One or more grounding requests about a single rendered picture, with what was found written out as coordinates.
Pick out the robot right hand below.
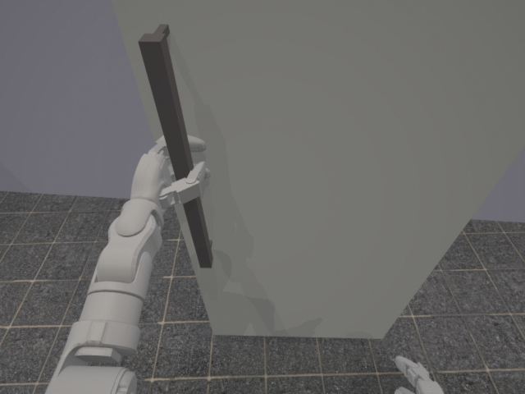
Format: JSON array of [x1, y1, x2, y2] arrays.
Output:
[[395, 356, 444, 394]]

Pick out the left robot forearm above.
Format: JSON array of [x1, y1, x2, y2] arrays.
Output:
[[44, 199, 164, 394]]

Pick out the robot left upper arm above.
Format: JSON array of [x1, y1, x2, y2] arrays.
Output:
[[49, 365, 137, 394]]

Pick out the fridge door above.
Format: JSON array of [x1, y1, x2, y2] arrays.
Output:
[[111, 0, 525, 339]]

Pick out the handle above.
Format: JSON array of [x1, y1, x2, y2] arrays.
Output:
[[138, 24, 213, 268]]

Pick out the robot left hand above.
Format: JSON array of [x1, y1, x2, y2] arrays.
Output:
[[130, 135, 211, 216]]

